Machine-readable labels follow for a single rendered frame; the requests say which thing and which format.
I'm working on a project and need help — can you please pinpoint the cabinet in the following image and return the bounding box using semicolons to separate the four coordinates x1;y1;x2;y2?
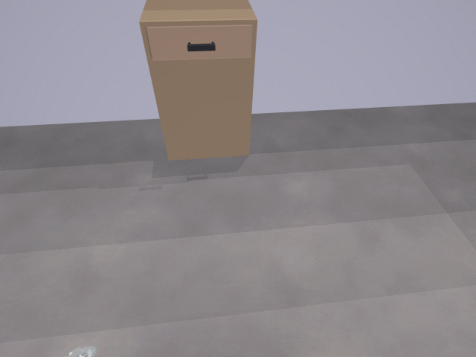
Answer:
139;0;257;161

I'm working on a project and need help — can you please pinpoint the drawer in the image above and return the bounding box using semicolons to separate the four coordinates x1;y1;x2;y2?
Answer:
147;25;251;60

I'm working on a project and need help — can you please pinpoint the handle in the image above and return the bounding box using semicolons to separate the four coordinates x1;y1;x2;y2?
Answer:
187;42;216;51

